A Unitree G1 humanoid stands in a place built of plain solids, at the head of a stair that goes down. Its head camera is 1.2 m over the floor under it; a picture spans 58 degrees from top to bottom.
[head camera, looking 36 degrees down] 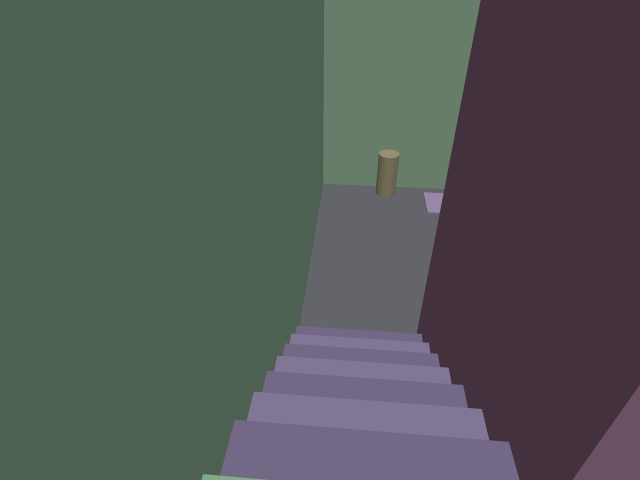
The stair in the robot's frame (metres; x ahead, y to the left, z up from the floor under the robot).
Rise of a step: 0.17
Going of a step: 0.24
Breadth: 0.92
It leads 5 degrees to the right of straight ahead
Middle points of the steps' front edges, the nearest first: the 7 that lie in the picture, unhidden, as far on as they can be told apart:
0.80 -0.16 -0.17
1.03 -0.18 -0.34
1.26 -0.20 -0.52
1.49 -0.22 -0.69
1.73 -0.24 -0.86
1.96 -0.26 -1.03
2.19 -0.28 -1.21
